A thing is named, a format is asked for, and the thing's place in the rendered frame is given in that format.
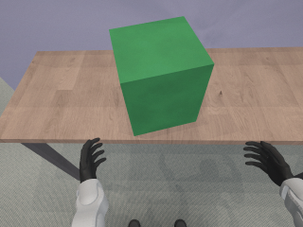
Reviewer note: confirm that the robot right forearm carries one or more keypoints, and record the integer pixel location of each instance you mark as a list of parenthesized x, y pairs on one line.
[(291, 191)]

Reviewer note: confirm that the robot right hand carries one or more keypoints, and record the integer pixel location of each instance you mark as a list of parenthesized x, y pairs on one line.
[(270, 161)]

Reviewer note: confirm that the robot left forearm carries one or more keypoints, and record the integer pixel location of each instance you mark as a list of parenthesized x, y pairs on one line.
[(91, 205)]

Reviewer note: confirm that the table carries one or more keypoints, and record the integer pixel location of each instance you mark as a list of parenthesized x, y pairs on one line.
[(70, 96)]

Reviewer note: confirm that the carton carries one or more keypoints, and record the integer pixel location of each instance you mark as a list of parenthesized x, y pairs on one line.
[(163, 71)]

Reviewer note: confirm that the robot left hand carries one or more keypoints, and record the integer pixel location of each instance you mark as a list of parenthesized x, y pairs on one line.
[(88, 166)]

